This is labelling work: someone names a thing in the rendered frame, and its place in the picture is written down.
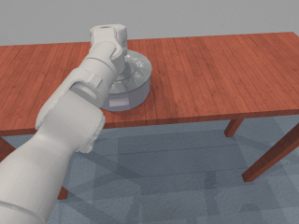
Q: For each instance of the table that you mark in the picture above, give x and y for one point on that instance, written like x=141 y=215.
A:
x=193 y=79

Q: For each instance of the robot left forearm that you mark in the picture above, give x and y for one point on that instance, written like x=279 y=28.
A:
x=96 y=74

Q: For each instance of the left robot hand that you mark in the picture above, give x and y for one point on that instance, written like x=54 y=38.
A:
x=123 y=31

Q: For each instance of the pot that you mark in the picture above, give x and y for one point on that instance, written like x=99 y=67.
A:
x=123 y=102

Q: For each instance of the robot left upper arm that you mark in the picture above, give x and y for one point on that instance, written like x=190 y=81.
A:
x=31 y=177

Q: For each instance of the lid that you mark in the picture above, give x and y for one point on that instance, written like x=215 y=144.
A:
x=137 y=73

